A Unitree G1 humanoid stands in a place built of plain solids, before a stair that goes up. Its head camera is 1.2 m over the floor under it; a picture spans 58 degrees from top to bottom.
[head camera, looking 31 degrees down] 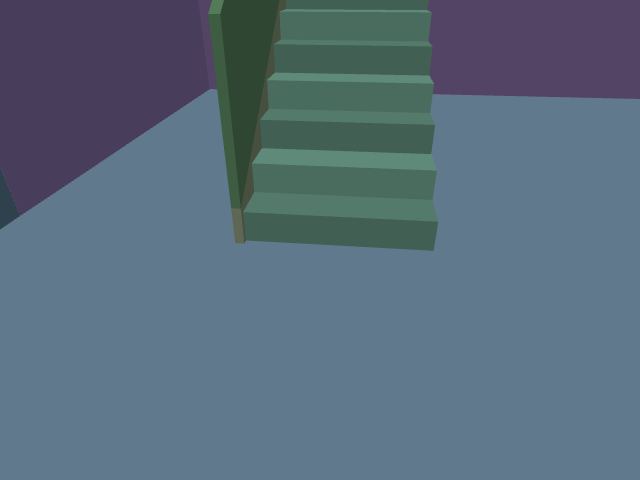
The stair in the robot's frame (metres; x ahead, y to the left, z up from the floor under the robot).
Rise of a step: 0.17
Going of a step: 0.25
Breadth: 0.99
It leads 6 degrees to the right of straight ahead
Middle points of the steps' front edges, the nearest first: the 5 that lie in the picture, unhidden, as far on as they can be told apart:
1.94 -0.09 0.17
2.19 -0.12 0.34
2.44 -0.15 0.51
2.68 -0.17 0.68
2.93 -0.20 0.85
